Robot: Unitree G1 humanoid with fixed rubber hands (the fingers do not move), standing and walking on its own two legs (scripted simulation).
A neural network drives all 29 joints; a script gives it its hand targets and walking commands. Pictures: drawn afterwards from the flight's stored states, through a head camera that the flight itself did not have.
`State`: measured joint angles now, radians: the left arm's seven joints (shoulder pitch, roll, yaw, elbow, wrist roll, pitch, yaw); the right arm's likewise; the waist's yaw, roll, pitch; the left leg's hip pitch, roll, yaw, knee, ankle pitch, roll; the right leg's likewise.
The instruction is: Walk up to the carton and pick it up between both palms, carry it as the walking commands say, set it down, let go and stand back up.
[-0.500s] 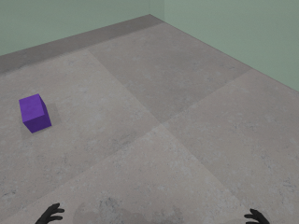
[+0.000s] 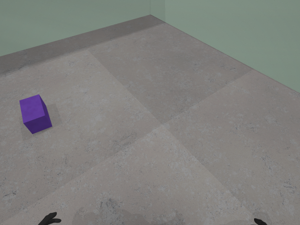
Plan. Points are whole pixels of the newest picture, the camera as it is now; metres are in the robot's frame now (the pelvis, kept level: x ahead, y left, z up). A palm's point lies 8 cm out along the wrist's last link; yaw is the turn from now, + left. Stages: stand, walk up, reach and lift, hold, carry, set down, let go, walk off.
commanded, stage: stand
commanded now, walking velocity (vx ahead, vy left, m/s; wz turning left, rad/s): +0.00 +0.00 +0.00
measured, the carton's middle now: (35, 113) +1.06 +1.02 -0.71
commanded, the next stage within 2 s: walk up in 1.06 s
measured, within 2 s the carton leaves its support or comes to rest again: neither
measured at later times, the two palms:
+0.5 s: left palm out of the picture +0.11 +0.31 -0.10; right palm out of the picture +0.11 -0.31 -0.10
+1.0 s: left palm out of the picture +0.11 +0.31 -0.10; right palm out of the picture +0.11 -0.31 -0.10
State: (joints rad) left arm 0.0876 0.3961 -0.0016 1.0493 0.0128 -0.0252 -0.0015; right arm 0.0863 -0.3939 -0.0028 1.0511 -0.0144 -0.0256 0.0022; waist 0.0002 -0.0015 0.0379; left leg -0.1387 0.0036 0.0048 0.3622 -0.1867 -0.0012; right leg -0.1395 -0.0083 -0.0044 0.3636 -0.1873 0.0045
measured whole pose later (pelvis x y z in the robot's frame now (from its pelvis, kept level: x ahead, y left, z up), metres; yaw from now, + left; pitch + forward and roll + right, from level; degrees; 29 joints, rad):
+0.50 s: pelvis +0.01 +0.00 +0.00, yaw +0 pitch -2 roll +0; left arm 0.08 0.40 0.00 1.06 0.01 -0.02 0.00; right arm 0.08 -0.40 0.00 1.06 -0.01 -0.02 0.00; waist 0.00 0.00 0.04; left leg -0.12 0.00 0.00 0.34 -0.18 0.00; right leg -0.12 -0.01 -0.01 0.34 -0.18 0.01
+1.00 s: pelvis +0.01 +0.00 +0.00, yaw +0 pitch -2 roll +0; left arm 0.09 0.40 0.00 1.06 0.01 -0.02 0.00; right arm 0.08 -0.40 -0.01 1.06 -0.01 -0.02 0.00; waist 0.00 0.00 0.04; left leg -0.11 0.00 0.00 0.33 -0.19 0.00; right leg -0.11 -0.01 -0.01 0.33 -0.19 0.01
